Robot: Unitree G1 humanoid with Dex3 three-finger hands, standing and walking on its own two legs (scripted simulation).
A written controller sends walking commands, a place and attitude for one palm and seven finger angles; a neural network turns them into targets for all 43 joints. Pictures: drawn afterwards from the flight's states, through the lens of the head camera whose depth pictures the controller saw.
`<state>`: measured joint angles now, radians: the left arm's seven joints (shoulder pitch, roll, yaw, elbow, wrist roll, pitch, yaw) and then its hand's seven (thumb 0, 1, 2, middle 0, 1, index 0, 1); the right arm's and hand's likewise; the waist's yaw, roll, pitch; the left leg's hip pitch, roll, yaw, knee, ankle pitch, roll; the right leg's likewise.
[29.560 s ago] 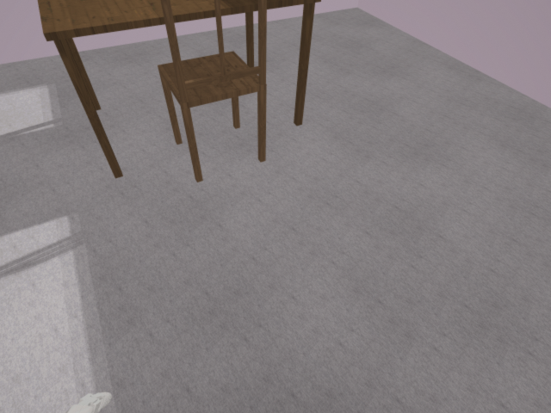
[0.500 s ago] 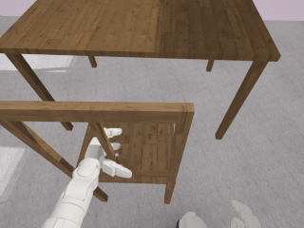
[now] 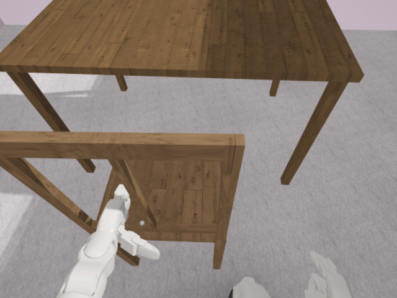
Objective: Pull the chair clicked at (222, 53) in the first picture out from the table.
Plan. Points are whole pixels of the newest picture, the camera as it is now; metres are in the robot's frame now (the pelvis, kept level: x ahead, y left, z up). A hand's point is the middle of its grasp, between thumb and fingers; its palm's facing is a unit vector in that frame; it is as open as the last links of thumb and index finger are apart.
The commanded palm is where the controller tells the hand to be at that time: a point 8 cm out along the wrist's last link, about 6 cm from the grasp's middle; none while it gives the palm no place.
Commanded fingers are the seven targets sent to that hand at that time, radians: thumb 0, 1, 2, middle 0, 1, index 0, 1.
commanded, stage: draw the fingers out of the gap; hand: left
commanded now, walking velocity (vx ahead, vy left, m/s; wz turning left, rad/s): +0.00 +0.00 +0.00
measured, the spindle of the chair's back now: (138, 199) +0.32 +0.13 -0.01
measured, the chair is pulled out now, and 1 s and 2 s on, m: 0.24 0.24 0.24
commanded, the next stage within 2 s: draw the hand back to the body in 0.56 s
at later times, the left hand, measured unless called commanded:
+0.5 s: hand (128, 267) +0.20 +0.14 -0.03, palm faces -0.10 -0.99 -0.14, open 17.5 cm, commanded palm +0.18 +0.19 -0.01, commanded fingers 0.00 -0.55 0.20 0.00 0.00 0.00 0.00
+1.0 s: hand (100, 261) +0.19 +0.16 +0.05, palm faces -0.02 -1.00 -0.08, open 17.5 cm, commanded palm +0.15 +0.23 +0.06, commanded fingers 0.00 -0.55 0.20 0.00 0.00 0.00 0.00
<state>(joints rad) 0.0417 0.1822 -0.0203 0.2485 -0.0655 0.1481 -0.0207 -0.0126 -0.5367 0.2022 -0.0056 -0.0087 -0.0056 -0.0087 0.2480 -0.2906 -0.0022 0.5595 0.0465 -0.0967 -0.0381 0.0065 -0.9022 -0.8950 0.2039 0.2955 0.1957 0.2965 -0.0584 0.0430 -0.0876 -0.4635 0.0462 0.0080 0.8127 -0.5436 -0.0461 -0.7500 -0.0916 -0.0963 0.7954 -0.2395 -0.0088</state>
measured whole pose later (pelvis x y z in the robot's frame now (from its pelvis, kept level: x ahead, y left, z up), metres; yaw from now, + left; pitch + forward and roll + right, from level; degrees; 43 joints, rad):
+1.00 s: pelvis -0.01 +0.02 -0.03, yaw +1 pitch +12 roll -1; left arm 0.57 0.20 0.01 -0.35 -0.16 -0.27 -0.11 -0.01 -0.54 0.20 0.00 0.00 0.00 0.00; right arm 0.22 -0.22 0.00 0.53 0.06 -0.25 -0.01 0.01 -0.90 -0.89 0.21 0.30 0.20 0.30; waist 0.00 0.04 -0.12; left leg -0.61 0.04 -0.02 1.08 -0.68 -0.02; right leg -0.88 -0.12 -0.10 1.00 -0.33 0.02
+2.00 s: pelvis +0.02 +0.03 +0.03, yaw +0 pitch -2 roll -2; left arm 0.49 0.33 0.37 -0.46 -0.05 -0.11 0.19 0.01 0.77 0.84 -0.19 -0.27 -0.19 -0.27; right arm 0.19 -0.24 -0.03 0.66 0.03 -0.20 -0.06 0.01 -0.90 -0.90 0.21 0.30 0.20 0.30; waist 0.08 0.10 0.03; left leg -0.01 0.05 0.02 0.49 -0.44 -0.02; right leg -0.30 -0.07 -0.11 0.50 -0.16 0.03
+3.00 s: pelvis -0.01 +0.02 +0.02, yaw -2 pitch -1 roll +1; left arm 0.54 0.36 0.43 -0.49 -0.05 -0.13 0.20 0.01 0.89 0.90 -0.21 -0.30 -0.21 -0.30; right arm 0.17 -0.22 -0.02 0.61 0.03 -0.06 -0.09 0.01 -0.90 -0.90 0.20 0.30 0.20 0.30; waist 0.01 0.06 0.06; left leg -0.14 0.03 0.06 0.61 -0.45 -0.02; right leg -0.43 -0.08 -0.06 0.58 -0.14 0.02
